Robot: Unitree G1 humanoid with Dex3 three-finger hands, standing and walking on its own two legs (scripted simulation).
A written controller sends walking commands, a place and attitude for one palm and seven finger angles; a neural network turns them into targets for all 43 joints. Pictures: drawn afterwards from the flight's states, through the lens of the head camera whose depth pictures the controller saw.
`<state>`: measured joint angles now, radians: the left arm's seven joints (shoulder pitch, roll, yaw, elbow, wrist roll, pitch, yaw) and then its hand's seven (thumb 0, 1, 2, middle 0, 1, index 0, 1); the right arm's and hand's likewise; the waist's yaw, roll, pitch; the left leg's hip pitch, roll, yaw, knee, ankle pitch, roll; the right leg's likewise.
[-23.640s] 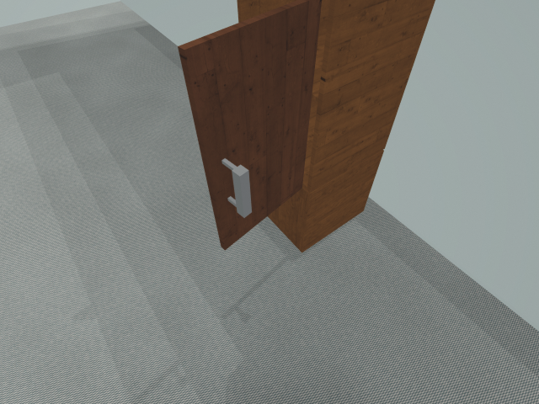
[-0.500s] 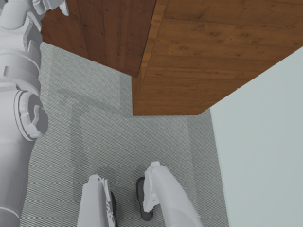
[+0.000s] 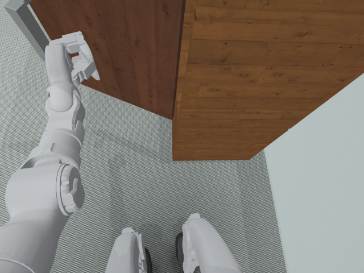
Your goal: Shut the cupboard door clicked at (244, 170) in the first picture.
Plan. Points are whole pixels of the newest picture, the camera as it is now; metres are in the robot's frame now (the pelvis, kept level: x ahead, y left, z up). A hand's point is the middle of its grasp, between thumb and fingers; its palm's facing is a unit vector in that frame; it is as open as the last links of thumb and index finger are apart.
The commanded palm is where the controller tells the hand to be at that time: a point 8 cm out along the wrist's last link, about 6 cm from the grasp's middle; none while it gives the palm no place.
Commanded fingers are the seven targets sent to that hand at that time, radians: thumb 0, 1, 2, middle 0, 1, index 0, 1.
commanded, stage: pull the fist back off the door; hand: left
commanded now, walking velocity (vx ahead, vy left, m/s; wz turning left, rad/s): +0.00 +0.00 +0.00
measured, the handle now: (41, 28) +0.67 +0.23 +0.04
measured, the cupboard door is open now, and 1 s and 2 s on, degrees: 66 66 66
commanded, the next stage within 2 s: draw the hand back to the body in 0.28 s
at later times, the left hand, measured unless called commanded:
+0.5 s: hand (92, 80) +0.51 +0.11 +0.06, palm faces +0.08 -1.00 +0.00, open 3.1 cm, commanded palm +0.45 +0.16 +0.07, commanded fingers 0.00 0.90 0.90 -1.30 -1.50 -1.30 -1.50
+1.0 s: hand (8, 141) +0.35 +0.19 +0.15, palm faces +0.06 -0.99 -0.14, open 3.1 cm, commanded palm +0.32 +0.24 +0.18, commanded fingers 0.00 0.90 0.90 -1.00 -1.17 -1.00 -1.17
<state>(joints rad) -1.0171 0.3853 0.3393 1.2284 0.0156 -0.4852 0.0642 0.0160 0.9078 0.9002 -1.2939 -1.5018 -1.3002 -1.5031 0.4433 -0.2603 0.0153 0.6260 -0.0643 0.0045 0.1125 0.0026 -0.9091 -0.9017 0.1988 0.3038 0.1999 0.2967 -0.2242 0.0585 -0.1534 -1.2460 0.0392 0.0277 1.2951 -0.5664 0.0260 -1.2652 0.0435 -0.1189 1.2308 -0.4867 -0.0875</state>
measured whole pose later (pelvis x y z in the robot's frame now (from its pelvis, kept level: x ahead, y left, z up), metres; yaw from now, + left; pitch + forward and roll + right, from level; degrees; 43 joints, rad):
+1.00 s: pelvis +0.03 +0.02 +0.09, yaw +1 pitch +8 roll -1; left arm -0.07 0.24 0.06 0.32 -0.11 -0.26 -0.01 0.02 0.90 0.90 -1.21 -1.41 -1.22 -1.41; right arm 0.25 -0.26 -0.01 0.52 0.06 0.05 -0.04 0.01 -0.91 -0.90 0.20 0.30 0.20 0.30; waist -0.03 0.03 -0.11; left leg -0.52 -0.02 0.06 0.80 -0.43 0.05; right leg -0.55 0.02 -0.06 0.78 -0.37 -0.04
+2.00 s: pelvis +0.04 +0.01 +0.13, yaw +2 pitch -4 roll +0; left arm 0.47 0.35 0.33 -0.39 -0.08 -0.07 0.12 0.02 0.89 0.90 -0.21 -0.31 -0.22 -0.31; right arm 0.21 -0.23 0.03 0.64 0.02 -0.10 -0.08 0.01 -0.91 -0.90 0.20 0.30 0.20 0.30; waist 0.06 0.07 0.00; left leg -0.07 -0.03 0.03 0.43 -0.29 0.04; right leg -0.09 0.03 -0.08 0.41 -0.25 -0.04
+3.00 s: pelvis -0.05 +0.03 +0.11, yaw +3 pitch +0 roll -1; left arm 0.50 0.39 0.43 -0.50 -0.02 -0.22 0.16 0.01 0.89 0.90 -0.21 -0.30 -0.21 -0.31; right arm 0.26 -0.24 -0.01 0.57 0.00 -0.01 -0.07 0.01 -0.91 -0.90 0.20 0.30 0.20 0.30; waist 0.00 0.00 -0.02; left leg -0.42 -0.03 0.04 0.69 -0.35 0.06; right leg -0.41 0.01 -0.07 0.59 -0.19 -0.03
